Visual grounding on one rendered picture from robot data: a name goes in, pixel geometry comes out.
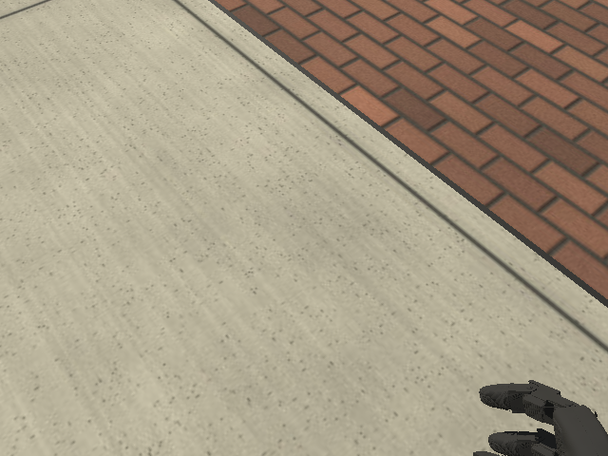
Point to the robot right hand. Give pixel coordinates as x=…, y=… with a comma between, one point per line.
x=578, y=432

